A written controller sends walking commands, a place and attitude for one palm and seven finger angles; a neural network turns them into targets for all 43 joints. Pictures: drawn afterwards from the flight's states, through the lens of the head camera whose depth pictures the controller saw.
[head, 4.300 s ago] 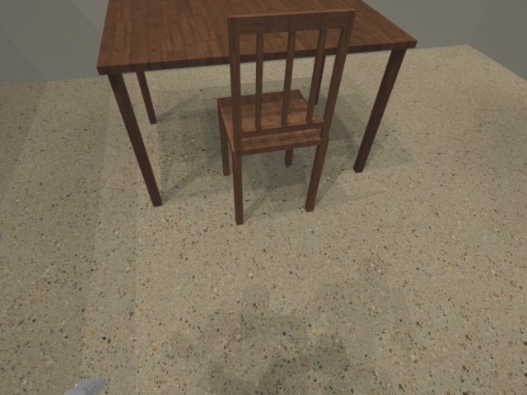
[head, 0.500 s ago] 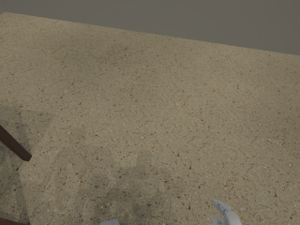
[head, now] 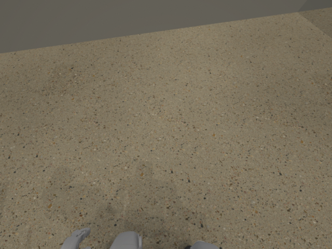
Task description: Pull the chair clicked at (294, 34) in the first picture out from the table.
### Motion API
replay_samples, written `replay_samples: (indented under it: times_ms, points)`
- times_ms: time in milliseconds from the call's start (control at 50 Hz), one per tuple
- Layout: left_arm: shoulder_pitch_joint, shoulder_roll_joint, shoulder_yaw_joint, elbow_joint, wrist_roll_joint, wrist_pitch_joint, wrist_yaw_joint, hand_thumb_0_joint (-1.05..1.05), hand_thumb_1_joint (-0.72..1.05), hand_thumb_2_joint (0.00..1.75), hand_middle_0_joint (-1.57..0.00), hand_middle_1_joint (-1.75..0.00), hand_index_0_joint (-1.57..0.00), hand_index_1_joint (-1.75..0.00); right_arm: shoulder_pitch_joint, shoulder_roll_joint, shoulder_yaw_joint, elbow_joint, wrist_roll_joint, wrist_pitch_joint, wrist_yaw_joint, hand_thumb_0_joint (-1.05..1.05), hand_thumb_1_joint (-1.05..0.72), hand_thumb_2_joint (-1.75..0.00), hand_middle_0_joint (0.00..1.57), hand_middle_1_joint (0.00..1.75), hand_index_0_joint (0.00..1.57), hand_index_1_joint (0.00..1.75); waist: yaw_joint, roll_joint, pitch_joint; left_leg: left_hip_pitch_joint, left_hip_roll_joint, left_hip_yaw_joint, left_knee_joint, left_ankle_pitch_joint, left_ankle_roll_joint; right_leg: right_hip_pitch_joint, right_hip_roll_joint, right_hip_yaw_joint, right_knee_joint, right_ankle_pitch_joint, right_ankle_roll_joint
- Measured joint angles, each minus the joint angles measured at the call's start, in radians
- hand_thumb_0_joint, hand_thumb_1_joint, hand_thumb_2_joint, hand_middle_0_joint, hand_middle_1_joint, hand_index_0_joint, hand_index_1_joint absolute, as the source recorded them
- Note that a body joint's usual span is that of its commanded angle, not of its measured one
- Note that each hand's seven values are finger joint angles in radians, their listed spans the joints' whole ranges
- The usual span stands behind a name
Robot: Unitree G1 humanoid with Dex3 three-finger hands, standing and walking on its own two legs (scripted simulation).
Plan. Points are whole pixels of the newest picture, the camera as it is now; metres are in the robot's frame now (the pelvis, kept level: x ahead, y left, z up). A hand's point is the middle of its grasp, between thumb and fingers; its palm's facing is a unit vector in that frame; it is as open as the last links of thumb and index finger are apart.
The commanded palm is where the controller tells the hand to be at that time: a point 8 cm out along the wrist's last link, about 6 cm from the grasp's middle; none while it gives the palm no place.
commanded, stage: walk to a spot facing it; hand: left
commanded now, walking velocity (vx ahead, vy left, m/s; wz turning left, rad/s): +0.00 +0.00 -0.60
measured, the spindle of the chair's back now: out of the picture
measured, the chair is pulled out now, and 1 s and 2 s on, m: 0.00 0.00 0.00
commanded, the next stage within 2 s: turn to face it in 1.62 s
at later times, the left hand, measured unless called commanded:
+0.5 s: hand (77, 247) +0.14 +0.25 -0.16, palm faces -0.23 -0.95 -0.18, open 7.4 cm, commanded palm none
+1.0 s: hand (128, 230) +0.18 +0.12 -0.13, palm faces -0.55 -0.79 -0.28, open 7.4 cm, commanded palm none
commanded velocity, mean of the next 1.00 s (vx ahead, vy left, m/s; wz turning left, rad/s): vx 0.02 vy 0.00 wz -0.60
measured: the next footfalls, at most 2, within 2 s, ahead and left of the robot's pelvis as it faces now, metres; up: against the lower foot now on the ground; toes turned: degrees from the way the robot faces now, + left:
left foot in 0.20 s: +0.07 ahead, +0.15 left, +0.00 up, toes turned -2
right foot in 0.76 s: -0.02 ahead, -0.07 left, +0.00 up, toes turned -35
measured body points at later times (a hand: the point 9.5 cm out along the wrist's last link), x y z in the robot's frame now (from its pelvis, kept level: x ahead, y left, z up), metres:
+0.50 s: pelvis +0.02 +0.07 +0.02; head +0.06 +0.10 +0.46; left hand +0.15 +0.31 -0.14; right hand +0.01 -0.18 -0.11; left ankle +0.03 +0.15 -0.73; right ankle -0.06 -0.08 -0.62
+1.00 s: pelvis -0.03 +0.02 +0.01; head -0.01 -0.03 +0.46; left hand +0.21 +0.16 -0.11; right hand -0.13 -0.22 -0.14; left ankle +0.07 +0.17 -0.64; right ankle -0.05 -0.05 -0.73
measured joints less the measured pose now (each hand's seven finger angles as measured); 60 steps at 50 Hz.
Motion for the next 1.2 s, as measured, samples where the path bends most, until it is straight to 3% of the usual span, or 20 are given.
replay_samples:
  times_ms: [100, 200, 220, 280, 360, 420, 580, 680, 740, 760, 780, 820, 860, 920, 1020, 1200]
  points:
    - [0.013, -0.002, -0.004, 0.009, 0.006, 0.008, -0.006, 0.01, 0.9, 0.9, -0.21, -0.3, -0.2, -0.3, -0.038, 0.025, 0.012, -0.035, 0.003, -0.008, 0.001, 0.0, -0.91, -0.9, 0.2, 0.3, 0.19, 0.3, 0.016, -0.021, -0.026, 0.021, -0.031, -0.014, -0.213, 0.02, 0.001, 0.009, 0.017, 0.056, -0.055, 0.033, 0.017]
    - [0.023, 0.006, 0.004, 0.007, 0.004, 0.021, -0.01, 0.01, 0.9, 0.9, -0.21, -0.3, -0.2, -0.3, -0.057, 0.043, 0.02, -0.056, 0.011, -0.027, -0.004, 0.0, -0.91, -0.9, 0.2, 0.3, 0.2, 0.3, 0.033, -0.046, -0.043, 0.134, -0.076, -0.007, -0.481, 0.074, 0.015, -0.015, 0.035, 0.113, -0.032, 0.031, 0.053]
    - [0.025, 0.014, 0.008, 0.008, 0.0, 0.026, -0.01, 0.01, 0.9, 0.9, -0.21, -0.3, -0.2, -0.3, -0.056, 0.052, 0.022, -0.056, 0.011, -0.035, -0.006, 0.0, -0.91, -0.9, 0.2, 0.3, 0.2, 0.3, 0.033, -0.065, -0.044, 0.154, -0.087, 0.008, -0.522, 0.123, 0.049, -0.025, 0.031, 0.129, -0.01, 0.023, 0.062]
    - [0.035, 0.028, 0.023, 0.018, 0.004, 0.044, -0.015, 0.01, 0.91, 0.9, -0.21, -0.3, -0.2, -0.3, -0.038, 0.067, 0.035, -0.06, 0.0, -0.041, -0.005, 0.0, -0.91, -0.9, 0.2, 0.3, 0.2, 0.3, 0.04, -0.085, -0.047, 0.183, -0.074, 0.055, -0.536, 0.117, 0.112, -0.101, 0.041, 0.126, 0.241, -0.179, 0.087]
    - [0.059, 0.041, 0.041, 0.028, 0.012, 0.049, -0.032, 0.01, 0.91, 0.9, -0.2, -0.3, -0.2, -0.3, -0.007, 0.076, 0.039, -0.054, -0.004, -0.043, -0.013, 0.0, -0.91, -0.9, 0.2, 0.3, 0.2, 0.3, 0.041, -0.079, -0.054, 0.244, -0.05, 0.103, -0.627, 0.144, 0.122, -0.171, 0.015, 0.09, 0.552, -0.155, 0.118]
    - [0.078, 0.046, 0.047, 0.035, 0.01, 0.051, -0.033, 0.01, 0.91, 0.9, -0.2, -0.3, -0.19, -0.3, 0.011, 0.079, 0.034, -0.046, -0.002, -0.049, -0.015, 0.0, -0.91, -0.9, 0.2, 0.3, 0.2, 0.3, 0.042, -0.073, -0.054, 0.274, -0.036, 0.142, -0.669, 0.16, 0.126, -0.169, -0.016, 0.081, 0.623, -0.128, 0.137]
    - [0.074, 0.031, 0.044, 0.055, 0.007, 0.072, -0.031, 0.01, 0.91, 0.9, -0.2, -0.3, -0.19, -0.3, 0.054, 0.078, 0.014, -0.013, -0.004, -0.049, -0.008, 0.0, -0.91, -0.9, 0.2, 0.3, 0.2, 0.3, 0.02, -0.055, -0.038, 0.301, 0.005, 0.252, -0.663, 0.142, 0.117, -0.075, -0.078, 0.022, 0.438, -0.178, 0.146]
    - [0.029, 0.005, 0.031, 0.042, 0.006, 0.06, -0.032, 0.01, 0.91, 0.9, -0.2, -0.3, -0.19, -0.3, 0.075, 0.053, -0.005, 0.018, -0.008, -0.04, 0.0, 0.0, -0.91, -0.9, 0.2, 0.3, 0.2, 0.3, -0.007, -0.026, -0.02, 0.291, 0.043, 0.314, -0.606, 0.115, 0.093, -0.002, -0.072, -0.024, 0.241, -0.209, 0.119]
    - [0.007, -0.007, 0.021, 0.021, 0.006, 0.038, -0.03, 0.01, 0.91, 0.9, -0.2, -0.3, -0.19, -0.3, 0.095, 0.03, -0.016, 0.031, -0.007, -0.034, 0.006, 0.0, -0.91, -0.9, 0.2, 0.3, 0.2, 0.3, -0.016, -0.004, -0.021, 0.271, 0.074, 0.346, -0.531, 0.08, 0.066, 0.07, -0.054, -0.048, 0.065, -0.118, 0.09]
    - [0.0, -0.009, 0.017, 0.016, 0.008, 0.024, -0.027, 0.01, 0.91, 0.9, -0.2, -0.3, -0.19, -0.3, 0.103, 0.022, -0.02, 0.033, -0.003, -0.029, 0.009, 0.0, -0.91, -0.9, 0.2, 0.3, 0.2, 0.3, -0.016, 0.006, -0.023, 0.248, 0.092, 0.337, -0.476, 0.062, 0.055, 0.084, -0.044, -0.049, 0.027, -0.072, 0.061]
    - [-0.009, -0.014, 0.012, 0.013, 0.008, 0.01, -0.023, 0.01, 0.91, 0.9, -0.2, -0.3, -0.19, -0.3, 0.101, 0.011, -0.022, 0.038, -0.001, -0.018, 0.009, 0.0, -0.91, -0.9, 0.2, 0.3, 0.2, 0.3, -0.018, 0.022, -0.018, 0.209, 0.097, 0.281, -0.387, -0.001, 0.039, 0.074, -0.032, -0.048, 0.048, -0.083, 0.033]
    - [-0.014, -0.021, 0.003, 0.009, 0.0, -0.004, -0.012, 0.01, 0.91, 0.9, -0.2, -0.3, -0.19, -0.3, 0.091, 0.0, -0.022, 0.042, 0.003, 0.009, 0.003, 0.0, -0.91, -0.9, 0.2, 0.3, 0.2, 0.3, -0.02, 0.031, -0.017, 0.124, 0.059, 0.148, -0.198, -0.089, 0.024, 0.069, -0.022, -0.038, 0.066, -0.116, 0.001]
    - [-0.007, -0.023, 0.003, 0.007, -0.003, -0.006, -0.002, 0.01, 0.91, 0.9, -0.2, -0.3, -0.2, -0.3, 0.071, -0.002, -0.022, 0.041, 0.002, 0.022, 0.0, 0.01, -0.91, -0.9, 0.2, 0.3, 0.19, 0.3, -0.012, 0.025, -0.022, 0.063, 0.027, 0.068, -0.075, -0.067, 0.013, 0.08, -0.012, -0.012, 0.031, -0.104, -0.009]
    - [0.008, -0.021, -0.001, 0.014, -0.006, -0.002, 0.001, 0.01, 0.91, 0.9, -0.2, -0.3, -0.2, -0.3, 0.033, 0.0, -0.02, 0.024, -0.002, 0.018, 0.002, 0.01, -0.91, -0.9, 0.2, 0.3, 0.19, 0.3, -0.009, 0.014, -0.028, 0.008, 0.006, 0.0, -0.023, 0.025, -0.004, 0.1, 0.007, 0.025, -0.042, -0.052, -0.015]
    - [0.031, -0.023, -0.006, 0.027, -0.006, -0.004, -0.008, 0.01, 0.9, 0.9, -0.21, -0.3, -0.2, -0.3, -0.011, 0.002, -0.014, -0.005, -0.007, 0.004, 0.004, 0.0, -0.91, -0.9, 0.2, 0.3, 0.19, 0.3, 0.002, 0.005, -0.039, -0.013, -0.01, -0.045, -0.074, 0.09, -0.022, 0.114, 0.035, 0.068, -0.114, 0.0, -0.027]
    - [0.127, -0.023, -0.002, 0.054, 0.002, -0.015, -0.022, 0.01, 0.9, 0.9, -0.21, -0.3, -0.2, -0.3, -0.056, -0.005, -0.011, -0.022, -0.007, -0.008, 0.014, 0.0, -0.91, -0.9, 0.2, 0.3, 0.19, 0.3, 0.064, -0.02, -0.071, 0.07, -0.072, -0.05, -0.297, 0.04, -0.003, 0.124, 0.077, 0.144, -0.162, 0.028, -0.019]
